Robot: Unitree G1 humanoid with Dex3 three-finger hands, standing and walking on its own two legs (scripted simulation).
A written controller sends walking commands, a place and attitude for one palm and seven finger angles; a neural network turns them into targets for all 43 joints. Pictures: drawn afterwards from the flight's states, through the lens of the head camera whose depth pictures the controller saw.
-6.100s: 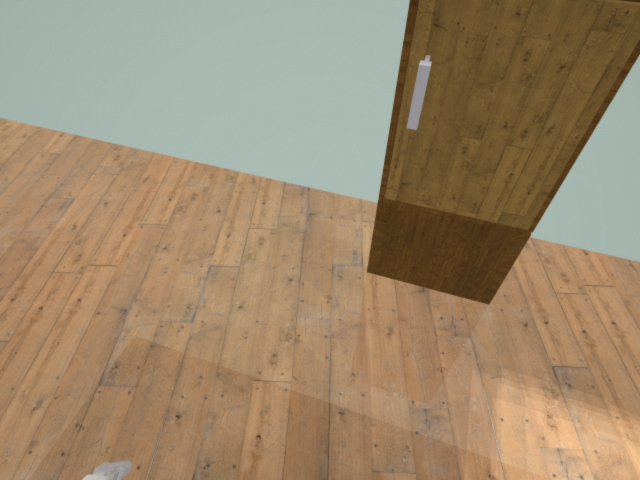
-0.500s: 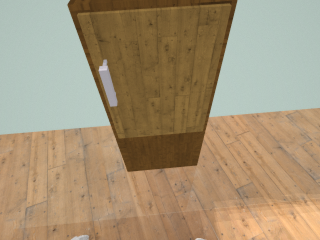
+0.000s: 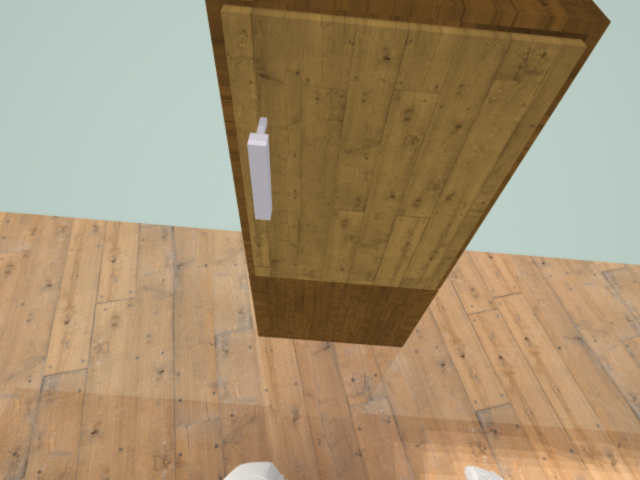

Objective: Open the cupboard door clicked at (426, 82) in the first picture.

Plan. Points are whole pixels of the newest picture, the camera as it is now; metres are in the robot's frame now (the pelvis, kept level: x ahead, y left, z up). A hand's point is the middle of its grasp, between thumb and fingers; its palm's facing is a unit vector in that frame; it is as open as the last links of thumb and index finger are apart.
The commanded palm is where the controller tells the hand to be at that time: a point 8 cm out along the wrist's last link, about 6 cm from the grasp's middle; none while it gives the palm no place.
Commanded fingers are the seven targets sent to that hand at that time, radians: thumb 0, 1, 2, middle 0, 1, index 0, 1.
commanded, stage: come to a stop and stand still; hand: left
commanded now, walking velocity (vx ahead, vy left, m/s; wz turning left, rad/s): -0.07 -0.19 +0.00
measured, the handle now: (263, 170) +0.53 +0.15 +0.04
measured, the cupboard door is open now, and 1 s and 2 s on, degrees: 0 0 0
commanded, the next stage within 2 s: look again from close up in 1.32 s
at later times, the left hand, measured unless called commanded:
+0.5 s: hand out of the picture -0.06 +0.17 -0.16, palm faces +0.02 -0.98 -0.22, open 7.4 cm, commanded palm none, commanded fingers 0.00 0.90 0.90 -0.20 -0.30 -0.20 -0.30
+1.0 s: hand out of the picture -0.17 +0.14 -0.16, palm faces +0.14 -0.98 -0.13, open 7.4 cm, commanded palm none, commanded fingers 0.00 0.90 0.90 -0.20 -0.30 -0.20 -0.30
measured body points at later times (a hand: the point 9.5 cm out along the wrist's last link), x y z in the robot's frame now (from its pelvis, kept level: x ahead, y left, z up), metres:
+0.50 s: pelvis -0.08 -0.02 +0.02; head -0.10 -0.02 +0.47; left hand -0.06 +0.22 -0.14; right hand -0.09 -0.26 -0.14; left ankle +0.04 +0.08 -0.72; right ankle -0.14 -0.12 -0.73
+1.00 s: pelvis -0.09 +0.01 +0.01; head -0.08 +0.01 +0.46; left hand -0.18 +0.20 -0.15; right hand -0.06 -0.22 -0.15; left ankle -0.09 +0.15 -0.73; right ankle -0.14 -0.12 -0.73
